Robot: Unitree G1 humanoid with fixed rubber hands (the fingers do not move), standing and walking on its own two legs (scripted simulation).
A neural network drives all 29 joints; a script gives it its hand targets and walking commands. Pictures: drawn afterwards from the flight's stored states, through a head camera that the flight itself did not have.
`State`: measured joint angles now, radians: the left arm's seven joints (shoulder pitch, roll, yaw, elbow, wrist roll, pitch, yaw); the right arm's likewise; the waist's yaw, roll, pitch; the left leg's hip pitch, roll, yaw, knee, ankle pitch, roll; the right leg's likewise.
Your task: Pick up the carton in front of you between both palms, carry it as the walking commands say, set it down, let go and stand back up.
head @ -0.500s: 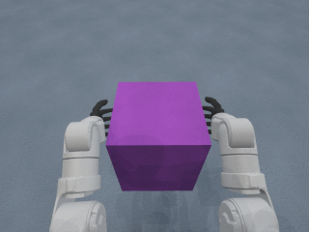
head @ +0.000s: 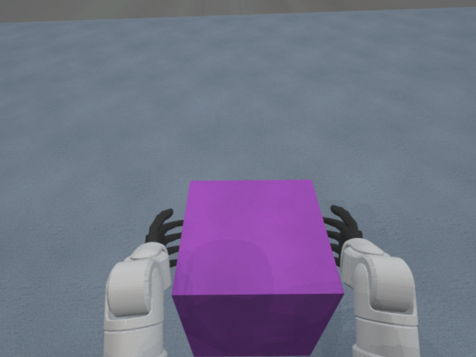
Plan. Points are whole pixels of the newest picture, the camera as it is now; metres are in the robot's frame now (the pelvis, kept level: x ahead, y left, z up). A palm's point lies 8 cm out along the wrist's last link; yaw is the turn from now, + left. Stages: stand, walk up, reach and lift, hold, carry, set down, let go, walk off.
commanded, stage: carry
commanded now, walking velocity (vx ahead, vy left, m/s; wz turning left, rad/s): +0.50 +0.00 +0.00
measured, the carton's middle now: (251, 270) +0.28 +0.00 +0.01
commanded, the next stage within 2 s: none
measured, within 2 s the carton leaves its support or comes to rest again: neither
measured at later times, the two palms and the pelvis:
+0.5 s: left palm (169, 147) +0.57 +0.18 +0.07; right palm (295, 145) +0.55 -0.12 +0.08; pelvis +0.30 +0.05 +0.01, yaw -3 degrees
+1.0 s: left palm (197, 81) +0.87 +0.13 +0.09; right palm (293, 79) +0.88 -0.17 +0.09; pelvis +0.61 -0.02 +0.01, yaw +0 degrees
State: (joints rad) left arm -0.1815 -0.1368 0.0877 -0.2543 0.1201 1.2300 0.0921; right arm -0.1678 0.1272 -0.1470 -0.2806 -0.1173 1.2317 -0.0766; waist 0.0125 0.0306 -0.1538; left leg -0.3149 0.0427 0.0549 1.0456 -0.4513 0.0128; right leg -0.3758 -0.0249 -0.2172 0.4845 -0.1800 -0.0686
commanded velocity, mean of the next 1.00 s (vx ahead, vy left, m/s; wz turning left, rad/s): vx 0.43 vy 0.00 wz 0.00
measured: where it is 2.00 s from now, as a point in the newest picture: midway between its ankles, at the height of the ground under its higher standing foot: (245, 259)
